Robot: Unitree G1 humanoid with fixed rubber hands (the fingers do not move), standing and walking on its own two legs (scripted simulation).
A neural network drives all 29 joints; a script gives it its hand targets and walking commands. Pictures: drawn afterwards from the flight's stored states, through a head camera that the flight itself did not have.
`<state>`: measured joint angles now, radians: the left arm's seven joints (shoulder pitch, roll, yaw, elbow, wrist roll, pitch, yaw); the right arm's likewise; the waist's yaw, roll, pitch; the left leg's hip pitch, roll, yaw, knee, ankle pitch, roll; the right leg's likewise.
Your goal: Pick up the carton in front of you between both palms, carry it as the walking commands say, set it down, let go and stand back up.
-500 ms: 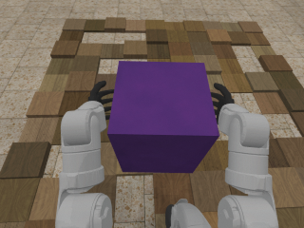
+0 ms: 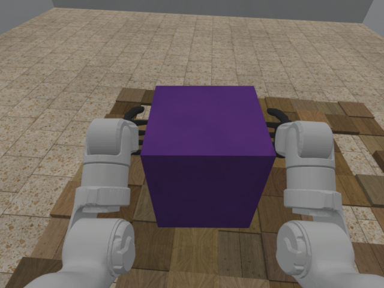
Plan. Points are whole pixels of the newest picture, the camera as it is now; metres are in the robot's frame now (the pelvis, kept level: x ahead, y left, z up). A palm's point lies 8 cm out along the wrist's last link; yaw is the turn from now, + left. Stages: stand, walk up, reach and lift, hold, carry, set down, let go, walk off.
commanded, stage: carry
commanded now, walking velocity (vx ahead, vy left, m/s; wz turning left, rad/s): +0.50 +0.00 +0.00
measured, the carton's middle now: (204, 159) +0.38 +0.02 +0.10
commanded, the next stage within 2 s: none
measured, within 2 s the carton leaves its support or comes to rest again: neither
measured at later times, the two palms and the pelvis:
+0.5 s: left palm (148, 90) +0.62 +0.19 +0.12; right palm (248, 87) +0.66 -0.11 +0.12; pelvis +0.29 +0.00 +0.02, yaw +2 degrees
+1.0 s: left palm (165, 25) +0.97 +0.18 +0.19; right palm (245, 31) +0.95 -0.11 +0.19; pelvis +0.58 +0.06 +0.03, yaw +0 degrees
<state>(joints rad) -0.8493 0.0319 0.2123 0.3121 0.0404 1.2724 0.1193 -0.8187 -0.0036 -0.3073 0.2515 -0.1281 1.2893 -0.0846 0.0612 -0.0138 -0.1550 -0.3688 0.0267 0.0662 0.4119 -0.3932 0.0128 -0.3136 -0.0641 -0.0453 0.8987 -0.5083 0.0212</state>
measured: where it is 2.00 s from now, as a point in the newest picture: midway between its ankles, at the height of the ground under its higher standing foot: (201, 155)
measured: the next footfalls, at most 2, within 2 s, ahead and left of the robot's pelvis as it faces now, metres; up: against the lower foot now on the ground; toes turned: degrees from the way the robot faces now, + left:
right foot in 0.32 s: +0.36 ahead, -0.07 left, +0.02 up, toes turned -6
left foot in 0.70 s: +0.57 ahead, +0.13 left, +0.02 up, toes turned +5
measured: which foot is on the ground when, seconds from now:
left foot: down 0.00-0.36, up 0.38-0.68, down 0.70-1.00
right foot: up 0.00-0.30, down 0.32-0.70, up 0.72-1.00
